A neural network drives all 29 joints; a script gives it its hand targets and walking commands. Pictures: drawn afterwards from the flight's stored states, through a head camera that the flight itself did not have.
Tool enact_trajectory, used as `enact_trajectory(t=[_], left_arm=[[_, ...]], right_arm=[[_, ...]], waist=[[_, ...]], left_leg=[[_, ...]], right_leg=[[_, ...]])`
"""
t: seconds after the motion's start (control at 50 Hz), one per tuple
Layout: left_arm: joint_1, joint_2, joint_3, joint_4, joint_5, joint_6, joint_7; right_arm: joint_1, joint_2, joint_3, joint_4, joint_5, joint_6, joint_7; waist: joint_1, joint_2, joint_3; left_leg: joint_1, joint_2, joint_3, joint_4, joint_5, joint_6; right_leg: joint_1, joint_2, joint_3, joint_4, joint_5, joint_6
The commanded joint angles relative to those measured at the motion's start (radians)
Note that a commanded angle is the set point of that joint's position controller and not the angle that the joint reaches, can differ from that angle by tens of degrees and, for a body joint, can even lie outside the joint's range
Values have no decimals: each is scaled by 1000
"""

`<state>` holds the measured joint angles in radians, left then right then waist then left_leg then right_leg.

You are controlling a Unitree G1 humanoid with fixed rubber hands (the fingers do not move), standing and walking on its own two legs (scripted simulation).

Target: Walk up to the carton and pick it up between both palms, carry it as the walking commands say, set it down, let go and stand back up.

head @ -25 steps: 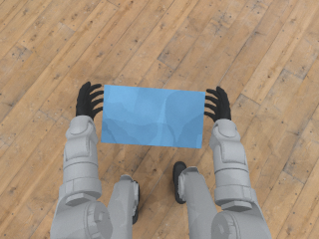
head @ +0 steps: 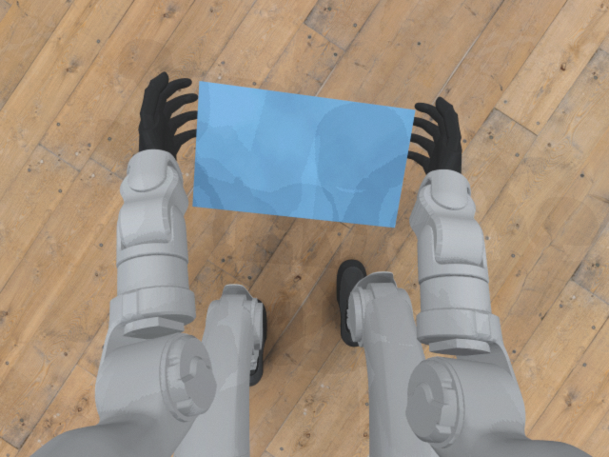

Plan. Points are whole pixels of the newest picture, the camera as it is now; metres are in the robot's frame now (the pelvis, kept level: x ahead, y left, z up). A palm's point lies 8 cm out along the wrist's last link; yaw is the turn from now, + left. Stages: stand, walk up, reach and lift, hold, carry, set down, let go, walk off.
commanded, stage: set down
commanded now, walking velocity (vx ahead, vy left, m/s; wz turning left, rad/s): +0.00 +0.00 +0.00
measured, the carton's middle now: (299, 157) +0.47 +0.00 -0.21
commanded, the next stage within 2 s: none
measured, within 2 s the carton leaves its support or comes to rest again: neither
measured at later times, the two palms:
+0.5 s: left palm (199, 144) +0.49 +0.15 -0.21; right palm (425, 166) +0.45 -0.18 -0.23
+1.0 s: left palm (214, 146) +0.51 +0.15 -0.30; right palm (415, 151) +0.49 -0.19 -0.30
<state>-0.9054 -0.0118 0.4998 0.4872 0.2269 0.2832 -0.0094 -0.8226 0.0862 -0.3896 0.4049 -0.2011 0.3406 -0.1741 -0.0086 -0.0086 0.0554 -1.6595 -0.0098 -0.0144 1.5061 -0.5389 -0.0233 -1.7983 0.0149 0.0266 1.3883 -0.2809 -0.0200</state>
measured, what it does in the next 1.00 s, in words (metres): lowers itself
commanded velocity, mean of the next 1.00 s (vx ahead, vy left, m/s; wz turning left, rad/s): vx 0.00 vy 0.00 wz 0.00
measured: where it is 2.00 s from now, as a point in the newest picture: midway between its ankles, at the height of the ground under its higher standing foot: (301, 337)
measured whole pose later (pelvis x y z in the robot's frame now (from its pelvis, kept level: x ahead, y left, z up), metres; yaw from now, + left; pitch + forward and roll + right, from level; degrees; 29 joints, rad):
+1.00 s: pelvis -0.02 +0.01 -0.11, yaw +1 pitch +32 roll +2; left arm -1.29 0.18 0.32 0.62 0.06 0.29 0.11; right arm -1.28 -0.20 -0.34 0.62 -0.02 0.31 -0.17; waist -0.06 -0.01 0.52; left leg -1.85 -0.06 -0.01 1.97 -0.68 -0.05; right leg -2.01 0.01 0.05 1.84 -0.39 0.01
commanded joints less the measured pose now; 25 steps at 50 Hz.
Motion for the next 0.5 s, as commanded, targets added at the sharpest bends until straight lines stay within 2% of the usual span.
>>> enact_trajectory(t=[0.0, 0.02, 0.04, 0.06, 0.08, 0.1, 0.12, 0.14, 0.16, 0.18, 0.2, 0.22, 0.24, 0.26, 0.28, 0.3, 0.32, 0.34, 0.36, 0.38, 0.4, 0.42, 0.44, 0.46, 0.48], left_arm=[[-708, -769, -714, 8, -213, -4, -326], [-753, -795, -740, -11, -229, -3, -332], [-734, -821, -764, -21, -235, 4, -326], [-750, -791, -756, -14, -252, 4, -324], [-763, -776, -772, -21, -273, 5, -323], [-807, -776, -819, -95, -296, 2, -316], [-815, -782, -864, -143, -328, 3, -302], [-864, -793, -873, -181, -352, 14, -293], [-845, -728, -839, -143, -336, 18, -283], [-933, -738, -897, -255, -376, 21, -277], [-960, -694, -921, -326, -411, 21, -256], [-965, -722, -956, -355, -442, 45, -239], [-967, -721, -989, -362, -477, 67, -220], [-928, -683, -973, -298, -457, 83, -219], [-1013, -655, -907, -280, -441, 83, -211], [-1071, -623, -899, -316, -433, 67, -206], [-1065, -620, -847, -256, -440, 64, -200], [-1100, -624, -810, -182, -431, 55, -199], [-1088, -624, -769, -177, -385, 47, -196], [-1013, -600, -695, -12, -338, 43, -209], [-1068, -620, -660, 24, -317, 39, -214], [-1067, -639, -677, 35, -321, 36, -216], [-1082, -652, -691, 41, -316, 26, -234], [-1056, -655, -656, 107, -294, 28, -249], [-1077, -634, -651, 151, -285, 30, -259]], right_arm=[[-797, 800, 691, -82, 216, -35, 350], [-845, 796, 695, -130, 226, -41, 348], [-847, 800, 722, -162, 245, -40, 350], [-892, 788, 742, -205, 252, -39, 337], [-914, 775, 766, -217, 273, -36, 330], [-950, 758, 820, -288, 303, -44, 321], [-1027, 726, 865, -385, 330, -46, 309], [-1046, 695, 866, -339, 327, -28, 307], [-977, 660, 846, -256, 305, -13, 303], [-970, 661, 845, -279, 323, -2, 296], [-1049, 662, 906, -378, 380, 4, 284], [-1152, 617, 950, -505, 418, 11, 277], [-1172, 556, 940, -516, 422, 28, 263], [-1147, 511, 921, -435, 403, 41, 256], [-1203, 499, 889, -408, 398, 43, 260], [-1197, 554, 902, -348, 415, 48, 262], [-1283, 555, 908, -358, 435, 43, 260], [-1294, 505, 852, -284, 393, 33, 264], [-1336, 543, 854, -295, 419, 17, 273], [-1290, 526, 796, -129, 372, 15, 282], [-1305, 560, 749, -54, 356, 14, 288], [-1343, 582, 768, -95, 379, 1, 288], [-1286, 618, 736, -57, 344, -3, 291], [-1254, 602, 682, -4, 325, -9, 294], [-1246, 603, 652, 52, 296, -10, 292]], waist=[[6, -25, -1487], [-11, -10, -1545], [-6, 6, -1671], [-8, -31, -1739], [-28, -30, -1823], [-8, -6, -1971], [-25, -26, -2117], [-35, -8, -2145], [-18, -23, -2089], [-65, 1, -2255], [-25, -10, -2393], [-39, -24, -2536], [-80, -43, -2578], [-59, -51, -2390], [-35, -50, -2252], [2, -47, -2192], [53, -79, -2095], [32, -70, -1961], [105, -35, -1883], [103, -52, -1730], [83, -74, -1648], [94, -68, -1678], [31, -107, -1663], [36, -73, -1613], [9, -88, -1572]], left_leg=[[25, -176, 70, -94, 162, 52], [29, -177, 81, -82, 161, 48], [87, -175, 91, -75, 233, 44], [77, -182, 87, -48, 216, 44], [73, -182, 91, -16, 218, 43], [149, -180, 104, -6, 266, 34], [194, -182, 96, 28, 317, 37], [199, -184, 110, 38, 311, 22], [191, -177, 110, 54, 264, 16], [257, -174, 105, 67, 291, 11], [321, -175, 102, 102, 329, 22], [387, -180, 111, 109, 352, 23], [423, -164, 107, 138, 358, 20], [298, -161, 115, 129, 316, 14], [226, -170, 121, 117, 249, 17], [163, -172, 130, 138, 192, 20], [110, -169, 120, 136, 161, 39], [47, -166, 122, 136, 115, 36], [37, -173, 134, 133, 126, 47], [-47, -168, 130, 134, 39, 50], [-48, -166, 123, 117, -43, 58], [-46, -168, 117, 134, -37, 60], [-70, -169, 122, 158, -31, 57], [-103, -169, 136, 170, -50, 52], [-131, -158, 123, 176, -76, 53]], right_leg=[[907, 94, -6, 58, 148, 74], [925, 99, -2, 60, 153, 66], [985, 101, -22, 83, 235, 73], [1050, 97, -15, 101, 248, 71], [1110, 100, -17, 127, 256, 74], [1152, 104, -25, 153, 315, 66], [1240, 99, -33, 198, 403, 74], [1281, 95, -22, 204, 412, 65], [1252, 94, -28, 217, 347, 74], [1331, 96, -27, 229, 401, 64], [1396, 95, -17, 268, 417, 64], [1476, 95, -24, 276, 440, 66], [1500, 89, -47, 307, 449, 61], [1481, 84, -51, 324, 478, 66], [1378, 87, -32, 305, 354, 69], [1360, 79, -6, 310, 285, 68], [1315, 69, 14, 309, 219, 66], [1197, 63, 0, 315, 130, 64], [1158, 67, 17, 300, 138, 62], [1072, 62, 11, 299, 28, 61], [993, 63, -1, 280, -71, 63], [981, 63, -12, 297, -88, 59], [1011, 67, -3, 277, -56, 64], [989, 72, 1, 274, -74, 59], [943, 71, -21, 294, -81, 67]])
